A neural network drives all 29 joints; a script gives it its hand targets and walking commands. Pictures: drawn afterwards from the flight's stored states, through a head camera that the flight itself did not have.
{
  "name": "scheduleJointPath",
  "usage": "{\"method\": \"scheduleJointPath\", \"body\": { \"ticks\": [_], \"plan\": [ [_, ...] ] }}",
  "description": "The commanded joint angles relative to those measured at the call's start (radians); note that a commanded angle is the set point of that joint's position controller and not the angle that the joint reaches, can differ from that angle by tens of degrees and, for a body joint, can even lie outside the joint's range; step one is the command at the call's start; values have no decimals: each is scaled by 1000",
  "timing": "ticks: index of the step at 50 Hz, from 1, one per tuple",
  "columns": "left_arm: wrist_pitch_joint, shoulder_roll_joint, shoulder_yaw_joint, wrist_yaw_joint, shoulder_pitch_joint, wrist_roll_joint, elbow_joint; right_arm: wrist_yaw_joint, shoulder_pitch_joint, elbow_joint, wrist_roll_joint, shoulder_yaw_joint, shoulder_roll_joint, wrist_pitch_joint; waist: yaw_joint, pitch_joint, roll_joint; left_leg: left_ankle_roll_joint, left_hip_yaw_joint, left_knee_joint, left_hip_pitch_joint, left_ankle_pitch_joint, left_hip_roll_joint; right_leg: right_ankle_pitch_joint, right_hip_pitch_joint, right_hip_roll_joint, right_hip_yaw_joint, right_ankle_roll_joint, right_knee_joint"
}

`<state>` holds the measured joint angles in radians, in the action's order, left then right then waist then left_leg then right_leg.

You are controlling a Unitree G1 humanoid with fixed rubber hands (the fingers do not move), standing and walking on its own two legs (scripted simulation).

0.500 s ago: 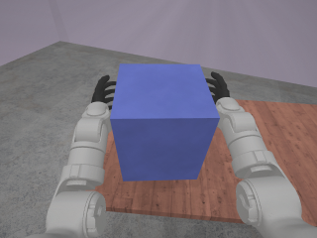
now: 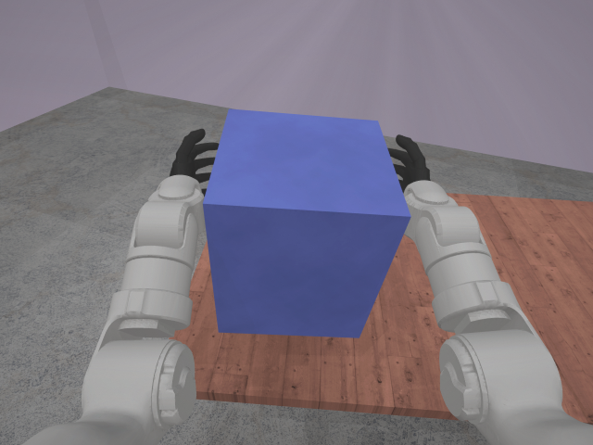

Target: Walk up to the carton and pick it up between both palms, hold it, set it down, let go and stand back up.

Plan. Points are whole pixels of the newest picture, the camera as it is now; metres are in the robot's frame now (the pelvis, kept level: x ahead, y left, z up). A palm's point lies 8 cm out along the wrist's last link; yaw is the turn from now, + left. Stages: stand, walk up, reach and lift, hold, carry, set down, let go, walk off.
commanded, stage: reach and lift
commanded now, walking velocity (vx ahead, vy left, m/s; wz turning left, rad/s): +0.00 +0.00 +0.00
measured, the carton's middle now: (296, 228) +0.40 +0.03 +0.15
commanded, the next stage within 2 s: hold in 0.66 s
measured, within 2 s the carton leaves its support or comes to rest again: neither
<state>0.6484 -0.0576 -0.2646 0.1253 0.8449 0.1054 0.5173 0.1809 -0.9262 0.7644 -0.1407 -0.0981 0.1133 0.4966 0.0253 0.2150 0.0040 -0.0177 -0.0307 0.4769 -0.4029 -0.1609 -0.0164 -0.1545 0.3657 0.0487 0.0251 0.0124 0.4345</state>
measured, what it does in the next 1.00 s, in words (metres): stands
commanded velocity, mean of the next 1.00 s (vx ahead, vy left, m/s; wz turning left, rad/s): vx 0.00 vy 0.00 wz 0.00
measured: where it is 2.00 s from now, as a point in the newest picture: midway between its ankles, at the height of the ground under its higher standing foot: outside the picture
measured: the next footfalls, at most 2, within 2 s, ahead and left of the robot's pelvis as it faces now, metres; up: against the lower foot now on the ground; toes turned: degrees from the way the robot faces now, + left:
none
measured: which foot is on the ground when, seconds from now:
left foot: down 0.00-1.00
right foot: down 0.00-1.00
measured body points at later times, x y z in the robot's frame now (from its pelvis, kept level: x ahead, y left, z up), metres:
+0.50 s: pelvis +0.00 +0.00 +0.00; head -0.05 +0.00 +0.45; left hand +0.40 +0.17 +0.24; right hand +0.42 -0.13 +0.23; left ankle +0.05 +0.12 -0.74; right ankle +0.04 -0.11 -0.74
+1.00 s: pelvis +0.00 +0.00 +0.00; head -0.06 +0.00 +0.45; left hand +0.39 +0.17 +0.26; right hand +0.41 -0.13 +0.25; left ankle +0.05 +0.12 -0.74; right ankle +0.04 -0.11 -0.74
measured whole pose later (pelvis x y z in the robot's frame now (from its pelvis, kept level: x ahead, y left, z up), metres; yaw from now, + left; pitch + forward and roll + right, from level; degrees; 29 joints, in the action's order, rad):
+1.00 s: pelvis +0.00 +0.00 +0.00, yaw +0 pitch +5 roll -1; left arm 0.78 -0.06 -0.26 0.13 0.90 0.09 0.47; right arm 0.22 -0.94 0.63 -0.22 -0.10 0.15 0.67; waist 0.02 0.25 0.01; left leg -0.02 -0.03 0.48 -0.40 -0.16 -0.02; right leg -0.15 0.37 0.05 0.03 0.01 0.43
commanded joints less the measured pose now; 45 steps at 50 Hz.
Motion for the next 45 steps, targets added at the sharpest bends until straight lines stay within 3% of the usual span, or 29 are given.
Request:
{"method": "scheduleJointPath", "body": {
  "ticks": [1,2,3,4,5,6,7,8,9,10,15,17,18,19,20,21,22,23,25,26,27,28,31,32,36,38,39,41,45],
  "plan": [
    [-63,671,484,-137,1099,-262,-267,-82,-1052,-333,-199,232,-767,-45,-167,605,46,-32,-32,-98,267,93,73,179,-408,7,-34,-44,-105],
    [-67,659,480,-140,1117,-273,-281,-81,-1037,-332,-207,231,-784,-42,-164,601,34,-33,-29,-94,270,99,70,202,-397,10,-31,-53,-100],
    [-61,610,425,-139,1082,-230,-211,-83,-1110,-370,-221,261,-785,-48,-102,620,22,-13,-18,-85,242,91,82,180,-430,6,-23,-53,-103],
    [-56,675,496,-135,1068,-272,-226,-77,-1101,-412,-218,248,-759,-52,-167,644,56,-38,-34,-89,281,81,68,177,-394,6,-29,-44,-98],
    [-60,667,501,-132,1097,-298,-298,-76,-1131,-479,-252,288,-795,-51,-133,731,24,-25,-26,-67,282,159,75,273,-444,15,-24,-48,-83],
    [-47,668,499,-134,1065,-278,-249,-72,-1098,-436,-246,268,-746,-43,-154,662,64,-39,-31,-73,274,131,78,241,-415,16,-22,-41,-92],
    [-48,678,500,-138,1088,-285,-252,-68,-1111,-451,-236,266,-763,-39,-162,681,39,-29,-35,-76,260,114,75,242,-426,11,-22,-43,-90],
    [-53,648,502,-132,1145,-293,-322,-67,-1124,-463,-261,303,-801,-30,-131,706,39,-23,-32,-65,266,134,80,257,-439,10,-19,-51,-84],
    [-40,670,509,-134,1093,-285,-309,-68,-1049,-426,-252,283,-754,-17,-168,669,57,-41,-34,-79,267,121,80,243,-422,16,-30,-51,-84],
    [-39,679,535,-122,1095,-312,-372,-68,-1078,-491,-284,302,-755,-22,-159,737,89,-53,-40,-62,294,187,76,291,-448,25,-30,-38,-78],
    [-21,697,532,-114,1137,-301,-306,-80,-1079,-386,-250,231,-730,4,-181,593,110,-68,-44,-79,287,97,55,164,-328,26,-39,-29,-100],
    [-5,651,451,-135,1040,-271,-197,-67,-1127,-477,-273,300,-770,7,-113,623,3,-8,-29,-68,235,94,74,226,-429,4,-2,-53,-111],
    [-9,640,450,-137,1056,-266,-261,-62,-1113,-485,-280,310,-793,23,-120,650,-9,-6,-37,-75,223,118,75,296,-467,2,4,-61,-91],
    [-1,660,468,-146,1065,-271,-225,-57,-1106,-442,-270,270,-754,28,-166,598,18,-22,-45,-82,231,78,72,254,-416,5,-10,-59,-90],
    [3,676,471,-143,1051,-266,-230,-62,-1197,-536,-298,309,-770,12,-111,655,35,-20,-32,-74,234,107,78,246,-448,8,-2,-55,-97],
    [-3,655,464,-135,1083,-278,-292,-58,-1187,-544,-305,323,-778,16,-108,684,26,-18,-43,-65,235,128,79,275,-450,15,-12,-58,-83],
    [-9,675,494,-132,1123,-302,-323,-61,-1130,-494,-289,284,-768,28,-163,648,54,-31,-49,-76,228,93,70,241,-412,16,-12,-51,-87],
    [-5,665,484,-135,1108,-301,-308,-60,-1135,-492,-288,301,-771,34,-143,670,45,-23,-34,-72,235,109,76,270,-429,14,-10,-55,-89],
    [-1,674,505,-134,1137,-316,-347,-61,-1107,-476,-277,272,-758,42,-177,654,69,-40,-42,-77,250,126,74,303,-430,12,-10,-45,-86],
    [6,630,479,-134,1121,-300,-324,-61,-1146,-510,-307,305,-758,42,-128,677,51,-25,-34,-60,239,137,78,289,-440,18,-9,-50,-79],
    [7,707,536,-124,1140,-327,-360,-63,-1171,-536,-320,305,-747,38,-172,713,100,-49,-52,-66,265,138,65,265,-415,30,-17,-38,-75],
    [15,692,497,-123,1126,-321,-327,-63,-1199,-564,-322,316,-754,45,-139,690,55,-35,-47,-66,252,146,65,280,-427,27,-10,-37,-85],
    [15,643,472,-126,1177,-317,-297,-69,-1141,-435,-281,249,-741,64,-183,595,48,-36,-54,-82,239,53,59,179,-347,21,-13,-40,-97],
    [28,648,454,-134,1104,-302,-233,-67,-1202,-523,-302,295,-749,64,-135,596,15,-20,-41,-85,211,62,69,197,-385,13,-7,-48,-101],
    [33,650,434,-142,1098,-271,-270,-71,-1162,-450,-312,290,-744,77,-111,601,29,-16,-35,-87,237,78,69,171,-380,16,1,-42,-107],
    [34,656,444,-143,1133,-288,-309,-59,-1152,-466,-316,281,-751,88,-146,630,45,-20,-40,-82,221,73,73,227,-417,9,3,-52,-98],
    [45,670,457,-146,1095,-276,-236,-65,-1182,-476,-299,280,-734,83,-137,588,50,-21,-39,-92,206,30,71,173,-379,12,-6,-42,-111],
    [51,641,432,-144,1086,-289,-285,-59,-1206,-553,-331,316,-764,91,-115,641,-6,-2,-43,-73,212,95,71,229,-431,12,10,-49,-102],
    [44,666,476,-134,1163,-309,-391,-62,-1152,-524,-328,291,-767,109,-159,667,48,-24,-43,-81,224,81,64,222,-409,14,6,-45,-93]
  ]
}}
